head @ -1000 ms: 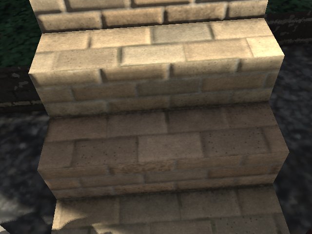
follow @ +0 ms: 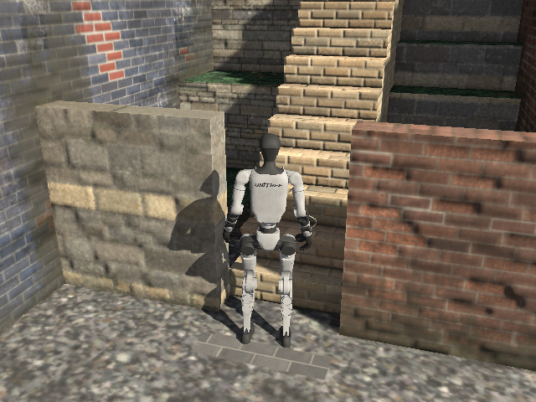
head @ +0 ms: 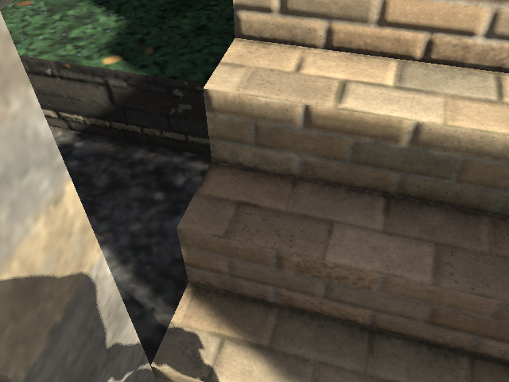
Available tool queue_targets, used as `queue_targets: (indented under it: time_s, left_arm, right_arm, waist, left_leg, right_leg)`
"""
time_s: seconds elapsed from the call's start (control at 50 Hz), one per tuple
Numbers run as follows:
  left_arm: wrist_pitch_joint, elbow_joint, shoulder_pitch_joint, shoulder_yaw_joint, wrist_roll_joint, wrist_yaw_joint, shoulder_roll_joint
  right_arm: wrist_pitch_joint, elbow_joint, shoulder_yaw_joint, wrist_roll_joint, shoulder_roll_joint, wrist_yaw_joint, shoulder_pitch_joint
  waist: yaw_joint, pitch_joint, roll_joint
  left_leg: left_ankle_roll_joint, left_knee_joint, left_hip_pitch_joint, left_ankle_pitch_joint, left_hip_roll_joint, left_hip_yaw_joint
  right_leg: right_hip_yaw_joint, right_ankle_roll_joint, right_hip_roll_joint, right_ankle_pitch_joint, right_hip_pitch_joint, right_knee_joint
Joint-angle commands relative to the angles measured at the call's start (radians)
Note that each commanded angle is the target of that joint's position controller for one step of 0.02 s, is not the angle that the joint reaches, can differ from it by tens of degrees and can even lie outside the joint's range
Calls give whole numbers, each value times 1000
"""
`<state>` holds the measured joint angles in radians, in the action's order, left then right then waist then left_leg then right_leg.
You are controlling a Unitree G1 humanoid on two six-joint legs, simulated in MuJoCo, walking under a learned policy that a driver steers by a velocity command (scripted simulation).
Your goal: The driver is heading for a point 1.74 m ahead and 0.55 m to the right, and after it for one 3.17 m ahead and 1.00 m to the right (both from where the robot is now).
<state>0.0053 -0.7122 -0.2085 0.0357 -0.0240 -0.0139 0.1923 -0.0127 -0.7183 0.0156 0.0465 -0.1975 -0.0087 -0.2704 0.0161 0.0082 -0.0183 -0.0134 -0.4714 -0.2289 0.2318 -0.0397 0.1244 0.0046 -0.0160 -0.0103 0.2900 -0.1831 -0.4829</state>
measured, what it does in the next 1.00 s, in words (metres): walks ahead: right foot, then left foot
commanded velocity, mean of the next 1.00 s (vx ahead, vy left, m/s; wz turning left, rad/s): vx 0.44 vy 0.00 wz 0.01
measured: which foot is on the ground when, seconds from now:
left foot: down 0.00-0.56, up 0.58-0.90, down 0.92-1.00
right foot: down 0.00-0.22, up 0.24-0.52, down 0.54-1.00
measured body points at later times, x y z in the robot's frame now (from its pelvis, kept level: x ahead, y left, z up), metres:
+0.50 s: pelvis +0.11 +0.02 +0.00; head +0.13 +0.02 +0.45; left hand +0.31 +0.25 -0.09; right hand +0.18 -0.24 -0.12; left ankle +0.03 +0.13 -0.74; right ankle +0.17 -0.10 -0.71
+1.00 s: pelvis +0.22 +0.02 +0.00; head +0.23 +0.04 +0.45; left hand +0.28 +0.24 -0.14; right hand +0.33 -0.18 -0.12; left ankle +0.25 +0.12 -0.74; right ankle +0.18 -0.09 -0.73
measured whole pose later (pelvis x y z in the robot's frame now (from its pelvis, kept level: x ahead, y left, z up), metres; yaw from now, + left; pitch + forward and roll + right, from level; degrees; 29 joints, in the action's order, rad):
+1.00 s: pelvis +0.22 +0.02 +0.00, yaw +1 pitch +1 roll +0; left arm 0.02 -0.80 -0.34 -0.02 0.00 -0.03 0.17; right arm -0.02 -0.73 -0.03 0.04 -0.12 -0.06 -0.27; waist -0.01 0.00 0.03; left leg 0.04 -0.45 -0.28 0.19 -0.01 -0.08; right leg 0.00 -0.05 -0.01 0.31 -0.22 -0.56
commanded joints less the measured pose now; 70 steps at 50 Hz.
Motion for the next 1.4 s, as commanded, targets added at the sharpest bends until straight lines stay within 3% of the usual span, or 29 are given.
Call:
queue_targets:
  time_s: [0.02,0.04,0.06,0.16,0.22,0.24,0.26,0.3,0.42,0.46,0.52,0.54,0.56,0.58,0.6,0.62,0.68,0.7,0.78,0.82,0.86,0.92,0.96,1.0,1.06,1.1,1.12,1.2,1.4]
  left_arm:
    - [11,55,17,51,3,-1,161]
    - [24,59,13,53,46,-17,167]
    - [29,59,19,54,52,-25,182]
    - [53,37,70,52,48,-32,170]
    - [88,69,104,44,35,-33,163]
    - [84,72,126,29,16,-35,153]
    - [69,86,89,28,15,-31,160]
    - [57,83,60,18,30,-16,149]
    - [46,87,136,-31,-2,0,67]
    - [19,80,56,-28,-2,-8,99]
    - [1,85,15,-13,-9,-25,144]
    - [0,61,-72,-2,-12,-30,165]
    - [2,25,-242,19,-11,-34,257]
    - [0,-17,-235,6,-19,-32,252]
    - [2,-14,-207,22,16,-20,258]
    - [-1,0,-151,8,23,-14,197]
    - [2,-11,-91,0,2,-21,176]
    - [23,-33,-85,-2,-3,-18,148]
    - [78,-49,-122,-13,-6,-16,121]
    - [80,-45,-132,0,-12,-12,151]
    - [70,-60,-122,-20,-8,-16,82]
    - [41,-26,-97,-18,42,-10,89]
    - [26,-28,-325,-58,50,-16,-49]
    - [1,-51,-286,-59,3,-26,-17]
    - [6,-42,-225,-41,4,-20,30]
    - [24,-57,-235,-29,35,-31,48]
    - [33,-60,-217,-45,38,-16,0]
    - [37,-45,-164,-21,25,-10,19]
    - [35,-59,-163,-7,21,-20,-13]
  right_arm:
    - [-24,73,16,4,-57,0,31]
    - [-59,77,28,-44,-74,-21,66]
    - [-88,85,23,-56,-62,-27,89]
    - [-128,65,35,-54,-66,-12,31]
    - [-127,36,78,-40,-178,-2,-120]
    - [-128,13,78,-28,-191,3,-227]
    - [-133,-4,75,-22,-187,13,-266]
    - [-128,9,71,-37,-167,11,-180]
    - [-87,73,38,-38,-136,-27,40]
    - [-77,63,46,-46,-175,-20,13]
    - [-76,86,36,-86,-157,-15,72]
    - [-79,90,32,-81,-146,-12,79]
    - [-83,116,11,-49,-93,-6,85]
    - [-73,40,1,-60,-19,-16,-138]
    - [-52,10,29,-73,-130,-17,-182]
    - [-35,29,36,-81,-138,-17,-103]
    - [-15,58,17,-42,-90,-21,-2]
    - [7,76,9,50,-76,-4,28]
    - [8,93,-19,-2,-22,14,40]
    - [9,99,-29,-23,-9,-5,58]
    - [18,76,-19,-35,-28,-48,-46]
    - [-32,42,-19,-4,-21,-54,-99]
    - [-37,52,-13,18,-80,-56,-13]
    - [-36,90,-42,-14,14,-46,140]
    - [-34,65,-25,-14,-15,-48,79]
    - [-29,26,-4,-17,-29,-42,-5]
    - [-10,38,-1,-31,-43,-21,38]
    - [-7,20,0,-16,-3,-15,76]
    - [9,-37,23,-15,-8,-24,100]
  waist:
    - [-17,-85,104]
    - [-26,-81,113]
    - [-26,-101,129]
    - [14,-77,113]
    - [80,38,-228]
    - [125,67,-307]
    - [88,74,-171]
    - [38,26,6]
    - [-14,23,-70]
    - [-33,112,-182]
    - [-96,115,-125]
    - [-133,119,-90]
    - [-165,169,121]
    - [-36,159,249]
    - [-38,60,154]
    - [-30,-23,114]
    - [3,-110,70]
    - [24,-171,17]
    - [3,-7,89]
    - [-19,26,186]
    - [39,86,285]
    - [63,142,66]
    - [-85,178,-286]
    - [-102,-3,-121]
    - [-52,-12,-81]
    - [-17,11,-7]
    - [-10,11,120]
    - [5,32,-92]
    - [6,10,21]
  left_leg:
    - [30,-15,-84,156,-18,-62]
    - [33,-85,-160,187,-15,-69]
    - [34,-93,-220,147,22,-59]
    - [35,-26,-81,52,34,-87]
    - [127,85,268,-366,131,134]
    - [228,135,436,-563,274,330]
    - [321,129,455,-584,365,425]
    - [309,131,388,-522,357,298]
    - [167,149,62,-738,163,-28]
    - [196,67,81,-987,213,-1]
    - [144,-102,127,-1007,187,12]
    - [114,-243,57,-901,143,3]
    - [36,-619,-185,-363,1,-34]
    - [-17,-868,-258,339,-49,39]
    - [-28,-1042,-367,396,-9,21]
    - [-23,-1080,-470,372,25,4]
    - [-47,-1041,-522,162,78,-60]
    - [-28,-923,-483,40,88,-132]
    - [-9,-565,-296,-19,105,-180]
    - [6,-341,-168,29,81,-195]
    - [35,-199,-26,-46,58,-185]
    - [31,160,62,-197,37,-241]
    - [144,213,135,-574,363,115]
    - [97,255,-106,-345,274,23]
    - [40,208,7,-220,168,-54]
    - [38,152,79,-281,152,-57]
    - [41,128,97,-406,197,-31]
    - [37,97,88,-375,177,-73]
    - [29,102,50,-230,178,-79]
  right_leg:
    - [182,-73,128,387,-45,216]
    - [272,-111,180,394,-13,244]
    - [343,-154,241,357,27,276]
    - [226,-126,172,19,8,172]
    - [-12,-2,-4,-221,-222,-227]
    - [3,18,-41,166,-445,-456]
    - [63,12,-23,315,-549,-698]
    - [97,-25,47,193,-645,-796]
    - [-23,50,29,-98,-226,-290]
    - [-71,30,-18,-33,-86,-303]
    - [-92,-45,-46,-208,3,7]
    - [-52,-71,-20,-305,123,85]
    - [224,-164,199,-694,354,114]
    - [481,-355,423,-733,218,173]
    - [506,-393,433,-237,113,235]
    - [449,-329,365,171,47,276]
    - [318,-239,238,306,-92,342]
    - [184,-233,172,134,-201,341]
    - [75,-232,166,-307,-143,245]
    - [79,-217,173,-401,-97,233]
    - [93,-203,166,-645,-40,184]
    - [48,-132,110,-813,98,-108]
    - [18,-34,17,18,-38,-216]
    - [43,-42,40,-2,58,-28]
    - [96,-41,71,-176,19,85]
    - [110,-12,95,-219,25,122]
    - [118,0,76,-251,-10,121]
    - [125,-21,95,-243,24,134]
    - [125,-24,86,-272,36,154]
